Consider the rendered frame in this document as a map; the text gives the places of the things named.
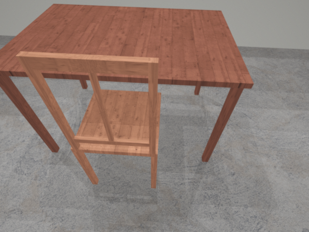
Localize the table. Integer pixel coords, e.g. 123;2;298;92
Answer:
0;4;254;162

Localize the chair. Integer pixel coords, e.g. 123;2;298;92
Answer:
16;51;161;189

